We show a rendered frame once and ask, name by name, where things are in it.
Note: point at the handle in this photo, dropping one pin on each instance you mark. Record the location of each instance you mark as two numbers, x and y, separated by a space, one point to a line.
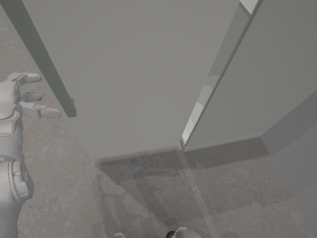
22 22

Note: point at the robot left shin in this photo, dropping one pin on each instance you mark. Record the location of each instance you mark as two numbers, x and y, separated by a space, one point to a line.
119 234

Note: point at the robot right shin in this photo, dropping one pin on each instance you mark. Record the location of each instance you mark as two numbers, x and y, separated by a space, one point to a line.
180 228

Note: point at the fridge door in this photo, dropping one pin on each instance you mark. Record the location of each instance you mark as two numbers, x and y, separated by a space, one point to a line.
134 68

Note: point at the left robot upper arm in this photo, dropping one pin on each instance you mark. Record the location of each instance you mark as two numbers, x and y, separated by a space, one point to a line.
16 186

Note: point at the robot left forearm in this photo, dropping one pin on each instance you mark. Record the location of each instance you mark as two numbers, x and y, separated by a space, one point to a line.
11 132

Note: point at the robot shin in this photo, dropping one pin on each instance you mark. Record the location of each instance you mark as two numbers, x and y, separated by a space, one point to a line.
119 234
180 228

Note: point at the left robot hand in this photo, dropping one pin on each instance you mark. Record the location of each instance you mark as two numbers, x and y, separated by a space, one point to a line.
10 92

